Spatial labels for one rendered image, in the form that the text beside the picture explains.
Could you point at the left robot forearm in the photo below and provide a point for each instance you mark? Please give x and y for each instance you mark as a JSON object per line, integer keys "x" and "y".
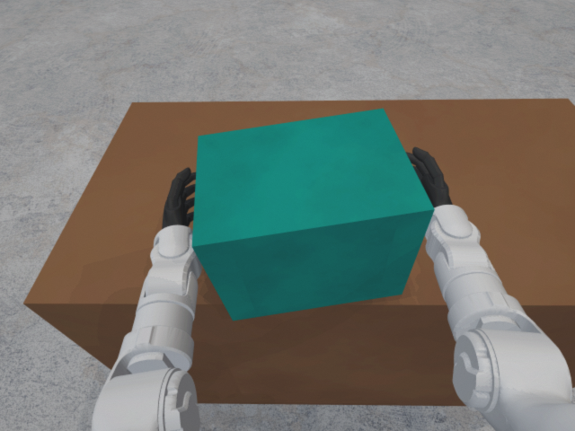
{"x": 161, "y": 333}

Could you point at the robot left hand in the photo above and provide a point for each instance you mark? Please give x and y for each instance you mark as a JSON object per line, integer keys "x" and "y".
{"x": 176, "y": 206}

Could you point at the robot right upper arm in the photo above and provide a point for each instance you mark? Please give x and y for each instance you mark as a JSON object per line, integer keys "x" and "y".
{"x": 517, "y": 380}

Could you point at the pedestal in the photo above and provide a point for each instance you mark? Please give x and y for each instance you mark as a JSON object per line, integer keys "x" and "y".
{"x": 508, "y": 163}

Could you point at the robot left upper arm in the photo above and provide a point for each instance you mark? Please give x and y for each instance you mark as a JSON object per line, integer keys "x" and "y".
{"x": 159, "y": 400}

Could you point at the robot right hand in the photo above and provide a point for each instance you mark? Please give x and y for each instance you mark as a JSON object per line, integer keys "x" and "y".
{"x": 431, "y": 177}

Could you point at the carton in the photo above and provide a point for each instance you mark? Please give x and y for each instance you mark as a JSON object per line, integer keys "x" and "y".
{"x": 307, "y": 214}

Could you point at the right robot forearm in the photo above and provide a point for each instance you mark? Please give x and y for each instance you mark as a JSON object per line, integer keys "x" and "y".
{"x": 467, "y": 280}

